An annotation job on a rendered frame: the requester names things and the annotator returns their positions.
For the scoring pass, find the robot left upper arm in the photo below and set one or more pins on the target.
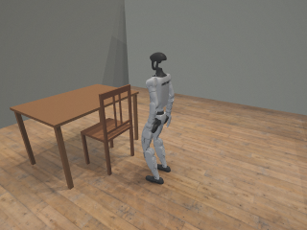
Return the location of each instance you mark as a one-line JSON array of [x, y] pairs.
[[151, 85]]

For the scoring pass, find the robot right forearm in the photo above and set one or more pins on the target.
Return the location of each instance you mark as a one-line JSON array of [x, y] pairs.
[[169, 106]]

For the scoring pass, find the robot left hand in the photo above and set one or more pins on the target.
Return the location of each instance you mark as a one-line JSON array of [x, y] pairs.
[[147, 134]]

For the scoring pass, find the robot left forearm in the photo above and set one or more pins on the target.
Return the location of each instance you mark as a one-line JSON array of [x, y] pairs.
[[152, 114]]

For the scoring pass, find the robot right upper arm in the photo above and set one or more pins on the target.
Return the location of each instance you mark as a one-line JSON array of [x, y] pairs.
[[171, 89]]

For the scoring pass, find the table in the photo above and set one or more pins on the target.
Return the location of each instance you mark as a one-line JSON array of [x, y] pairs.
[[61, 109]]

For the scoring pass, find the left robot thigh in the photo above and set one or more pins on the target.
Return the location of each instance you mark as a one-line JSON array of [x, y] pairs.
[[144, 146]]

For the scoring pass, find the robot right hand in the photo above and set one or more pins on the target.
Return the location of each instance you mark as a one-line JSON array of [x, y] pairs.
[[169, 120]]

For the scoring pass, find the chair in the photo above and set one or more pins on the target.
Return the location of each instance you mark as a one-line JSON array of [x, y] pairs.
[[109, 128]]

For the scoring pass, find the robot left shin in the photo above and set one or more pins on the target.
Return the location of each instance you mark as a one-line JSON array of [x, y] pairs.
[[152, 163]]

